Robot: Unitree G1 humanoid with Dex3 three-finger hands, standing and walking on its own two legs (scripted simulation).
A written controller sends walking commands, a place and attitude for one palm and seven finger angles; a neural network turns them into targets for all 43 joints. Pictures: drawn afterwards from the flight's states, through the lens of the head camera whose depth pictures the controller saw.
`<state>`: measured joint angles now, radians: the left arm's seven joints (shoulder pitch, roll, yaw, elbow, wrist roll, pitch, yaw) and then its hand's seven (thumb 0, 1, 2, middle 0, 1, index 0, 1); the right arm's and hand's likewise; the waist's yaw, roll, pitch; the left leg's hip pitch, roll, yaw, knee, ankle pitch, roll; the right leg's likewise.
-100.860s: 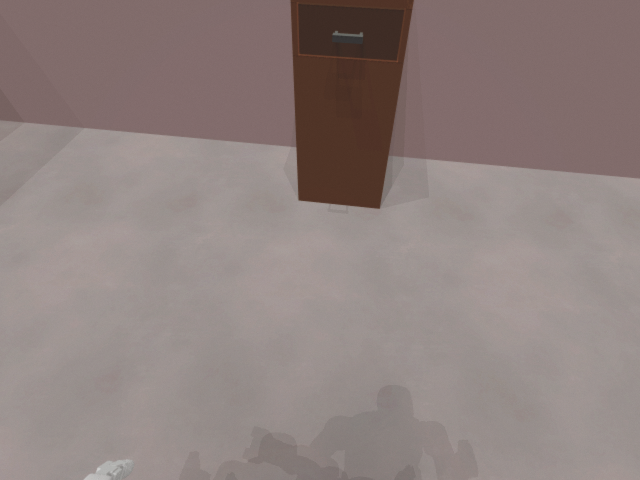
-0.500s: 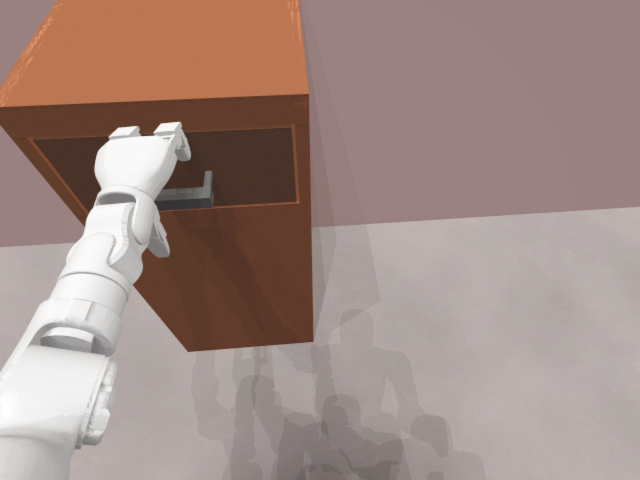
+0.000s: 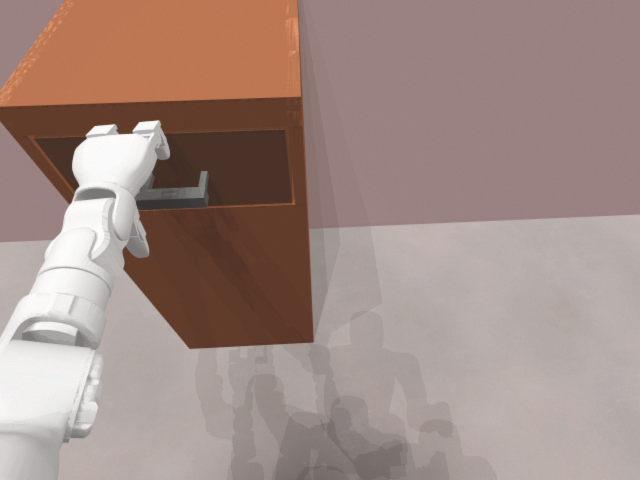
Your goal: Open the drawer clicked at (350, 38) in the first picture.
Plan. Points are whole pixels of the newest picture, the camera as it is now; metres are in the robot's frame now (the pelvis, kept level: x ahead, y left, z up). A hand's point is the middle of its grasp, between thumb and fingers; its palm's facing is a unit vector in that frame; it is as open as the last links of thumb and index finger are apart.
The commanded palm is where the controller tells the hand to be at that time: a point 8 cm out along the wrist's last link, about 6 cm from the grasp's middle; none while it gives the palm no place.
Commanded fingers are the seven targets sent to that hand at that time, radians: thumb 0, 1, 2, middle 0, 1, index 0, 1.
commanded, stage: re-aim the fingers above the handle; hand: left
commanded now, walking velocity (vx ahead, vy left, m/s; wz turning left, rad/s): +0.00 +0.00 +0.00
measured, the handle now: (174, 188) +0.52 +0.22 +0.03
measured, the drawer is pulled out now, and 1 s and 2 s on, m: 0.00 0.00 0.00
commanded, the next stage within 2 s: lower the fingers behind the handle in 1.80 s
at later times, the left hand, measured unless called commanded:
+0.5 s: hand (117, 194) +0.46 +0.26 +0.09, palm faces +0.00 +0.00 -1.00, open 13.8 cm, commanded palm +0.44 +0.23 +0.14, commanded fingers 0.00 -0.50 0.30 -0.30 -1.20 -0.30 -1.20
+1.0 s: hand (175, 173) +0.48 +0.19 +0.10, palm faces +0.08 +0.00 -1.00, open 13.5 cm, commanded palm +0.46 +0.25 +0.14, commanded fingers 0.00 -0.50 0.30 -0.30 -1.20 -0.30 -1.20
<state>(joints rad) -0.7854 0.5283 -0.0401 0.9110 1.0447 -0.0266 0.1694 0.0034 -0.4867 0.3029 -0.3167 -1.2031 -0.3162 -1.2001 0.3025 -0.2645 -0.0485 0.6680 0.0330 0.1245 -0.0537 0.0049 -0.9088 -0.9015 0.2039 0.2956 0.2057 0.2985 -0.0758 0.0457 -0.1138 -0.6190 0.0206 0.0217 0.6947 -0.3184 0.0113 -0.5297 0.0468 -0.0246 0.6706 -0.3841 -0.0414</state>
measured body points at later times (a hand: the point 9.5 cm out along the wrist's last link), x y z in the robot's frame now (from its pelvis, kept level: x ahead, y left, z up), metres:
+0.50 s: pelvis +0.00 +0.01 +0.00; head +0.05 -0.02 +0.45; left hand +0.45 +0.25 +0.14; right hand +0.05 -0.26 -0.14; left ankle +0.00 +0.11 -0.72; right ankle -0.04 -0.09 -0.72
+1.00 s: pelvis -0.02 +0.02 +0.00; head +0.05 +0.00 +0.45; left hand +0.47 +0.18 +0.15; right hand +0.02 -0.24 -0.14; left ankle +0.00 +0.11 -0.72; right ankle -0.04 -0.09 -0.72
